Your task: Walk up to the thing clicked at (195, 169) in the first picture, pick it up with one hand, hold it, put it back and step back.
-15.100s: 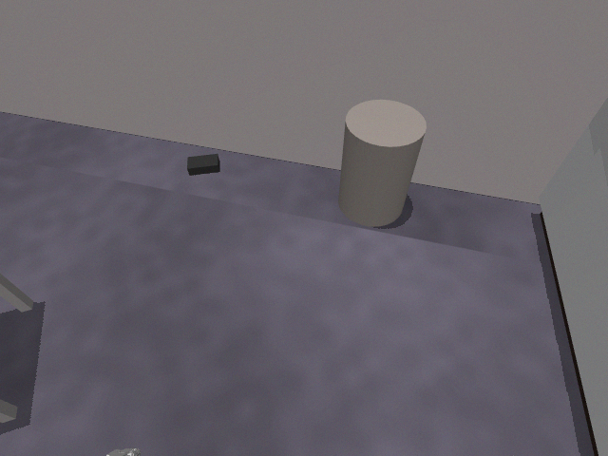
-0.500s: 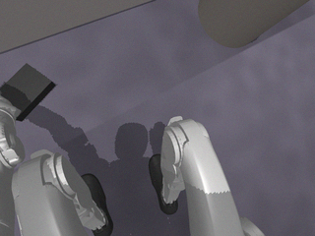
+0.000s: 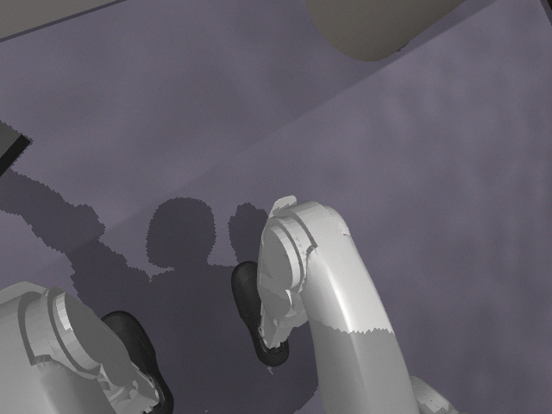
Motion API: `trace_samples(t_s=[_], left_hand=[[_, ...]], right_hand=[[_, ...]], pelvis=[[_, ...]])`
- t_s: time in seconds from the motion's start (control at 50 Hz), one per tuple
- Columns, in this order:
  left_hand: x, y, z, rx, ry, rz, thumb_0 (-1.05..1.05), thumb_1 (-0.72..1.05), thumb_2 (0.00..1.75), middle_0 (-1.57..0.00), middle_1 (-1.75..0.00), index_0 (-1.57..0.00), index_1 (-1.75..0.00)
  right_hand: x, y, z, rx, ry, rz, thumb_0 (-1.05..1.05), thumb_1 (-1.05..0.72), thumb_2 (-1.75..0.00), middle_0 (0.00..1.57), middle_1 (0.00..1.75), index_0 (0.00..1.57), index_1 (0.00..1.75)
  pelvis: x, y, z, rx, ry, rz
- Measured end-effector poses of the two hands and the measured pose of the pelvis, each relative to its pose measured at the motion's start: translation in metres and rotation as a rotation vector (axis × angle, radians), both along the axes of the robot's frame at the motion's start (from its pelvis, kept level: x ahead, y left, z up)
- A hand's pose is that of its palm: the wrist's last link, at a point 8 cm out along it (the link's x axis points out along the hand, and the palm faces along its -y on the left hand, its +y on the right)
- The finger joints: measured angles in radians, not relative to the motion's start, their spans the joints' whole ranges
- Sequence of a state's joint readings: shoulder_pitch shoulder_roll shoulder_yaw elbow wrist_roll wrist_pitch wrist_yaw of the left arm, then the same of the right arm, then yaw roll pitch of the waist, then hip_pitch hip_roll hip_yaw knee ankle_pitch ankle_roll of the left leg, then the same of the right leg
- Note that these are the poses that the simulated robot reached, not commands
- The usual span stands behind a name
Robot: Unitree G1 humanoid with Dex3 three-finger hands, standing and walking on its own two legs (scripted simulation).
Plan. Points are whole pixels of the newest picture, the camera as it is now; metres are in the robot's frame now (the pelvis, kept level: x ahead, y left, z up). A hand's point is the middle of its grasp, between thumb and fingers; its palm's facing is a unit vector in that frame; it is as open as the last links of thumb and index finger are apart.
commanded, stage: approach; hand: left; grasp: from above
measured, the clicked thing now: out of the picture +0.49 +0.32 -0.29
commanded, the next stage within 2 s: rest palm in 0.10 s
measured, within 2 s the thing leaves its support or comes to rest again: neither
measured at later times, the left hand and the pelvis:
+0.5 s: hand out of the picture +0.44 +0.35 -0.20, palm faces -0.33 -0.36 -0.87, open 14.3 cm; pelvis +0.00 +0.00 +0.00, yaw +0 degrees
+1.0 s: hand out of the picture +0.47 +0.32 -0.23, palm faces -0.27 -0.38 -0.89, open 14.4 cm; pelvis +0.00 +0.01 +0.00, yaw -4 degrees
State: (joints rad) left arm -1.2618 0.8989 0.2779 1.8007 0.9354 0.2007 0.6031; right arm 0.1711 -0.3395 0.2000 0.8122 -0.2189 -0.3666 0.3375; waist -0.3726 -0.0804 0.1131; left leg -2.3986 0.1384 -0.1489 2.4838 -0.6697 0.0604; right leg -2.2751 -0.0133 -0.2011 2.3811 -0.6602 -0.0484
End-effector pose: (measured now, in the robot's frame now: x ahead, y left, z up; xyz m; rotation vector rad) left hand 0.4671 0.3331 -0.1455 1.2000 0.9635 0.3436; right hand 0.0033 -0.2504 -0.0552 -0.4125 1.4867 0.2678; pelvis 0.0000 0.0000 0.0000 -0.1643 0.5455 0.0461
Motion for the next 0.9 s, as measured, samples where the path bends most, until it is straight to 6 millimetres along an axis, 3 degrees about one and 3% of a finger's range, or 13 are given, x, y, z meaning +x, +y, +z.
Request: trace_samples(t_s=[0.08, 0.18, 0.24, 0.34, 0.42, 0.48, 0.68, 0.78, 0.9], left_hand=[[0.019, -0.010, -0.002, -0.003, -0.053, 0.009, 0.00, -0.56, 0.96, -0.12, -1.07, -0.12, -1.06], [0.033, -0.014, 0.013, 0.010, -0.095, 0.015, 0.00, -0.57, 0.96, -0.12, -1.07, -0.12, -1.06], [0.029, -0.009, 0.025, 0.027, -0.073, 0.021, 0.00, -0.58, 0.96, -0.12, -1.06, -0.12, -1.05], [0.000, 0.009, 0.030, 0.024, 0.021, 0.060, 0.00, -0.59, 0.98, -0.12, -1.03, -0.10, -1.03], [-0.020, 0.020, 0.020, 0.003, 0.087, 0.052, 0.00, -0.59, 1.00, -0.12, -1.01, -0.09, -1.02], [-0.024, 0.020, 0.008, 0.004, 0.092, 0.006, 0.00, -0.58, 0.99, -0.12, -1.01, -0.10, -1.02], [-0.002, -0.012, -0.027, -0.011, -0.008, 0.010, 0.00, -0.57, 0.98, -0.12, -1.02, -0.11, -1.02], [0.013, -0.021, -0.029, -0.012, -0.020, 0.028, 0.00, -0.58, 0.99, -0.12, -1.00, -0.10, -1.01], [0.018, -0.015, -0.027, 0.000, -0.002, 0.042, 0.00, -0.59, 0.99, -0.12, -0.99, -0.10, -1.00]], right_hand=[[-0.002, 0.003, 0.005, 0.004, 0.014, -0.008, 0.00, -0.93, -0.91, 0.20, 0.30, 0.20, 0.30], [0.000, 0.007, 0.006, 0.022, 0.008, -0.061, 0.00, -0.94, -0.91, 0.20, 0.30, 0.20, 0.30], [0.001, 0.009, 0.002, 0.037, -0.002, -0.099, 0.00, -0.94, -0.91, 0.19, 0.30, 0.20, 0.30], [0.003, 0.011, -0.005, 0.055, -0.024, -0.100, 0.00, -0.94, -0.92, 0.20, 0.30, 0.20, 0.30], [0.003, 0.010, -0.007, 0.047, -0.037, -0.049, 0.00, -0.93, -0.91, 0.20, 0.30, 0.20, 0.30], [0.005, 0.009, -0.006, 0.031, -0.043, 0.000, 0.00, -0.93, -0.91, 0.20, 0.30, 0.20, 0.30], [0.014, 0.004, 0.016, -0.008, -0.030, 0.091, 0.01, -0.93, -0.91, 0.19, 0.30, 0.20, 0.30], [0.010, 0.007, 0.021, 0.001, -0.016, 0.074, 0.00, -0.94, -0.92, 0.19, 0.30, 0.20, 0.30], [0.000, 0.016, 0.019, 0.019, -0.010, 0.022, 0.00, -0.94, -0.92, 0.19, 0.30, 0.20, 0.30]], pelvis=[[0.002, 0.000, 0.002, -0.007, 0.002, -0.006], [0.005, 0.001, 0.007, -0.014, 0.020, -0.011], [0.006, 0.001, 0.011, -0.015, 0.027, -0.012], [0.003, 0.000, 0.012, -0.011, 0.021, -0.011], [-0.002, 0.000, 0.007, -0.006, 0.002, -0.005], [-0.004, 0.000, 0.003, -0.004, -0.014, -0.001], [-0.003, 0.002, 0.004, -0.029, -0.028, -0.014], [0.000, 0.004, 0.006, -0.044, -0.030, -0.023], [0.000, 0.006, 0.006, -0.056, -0.034, -0.033]])
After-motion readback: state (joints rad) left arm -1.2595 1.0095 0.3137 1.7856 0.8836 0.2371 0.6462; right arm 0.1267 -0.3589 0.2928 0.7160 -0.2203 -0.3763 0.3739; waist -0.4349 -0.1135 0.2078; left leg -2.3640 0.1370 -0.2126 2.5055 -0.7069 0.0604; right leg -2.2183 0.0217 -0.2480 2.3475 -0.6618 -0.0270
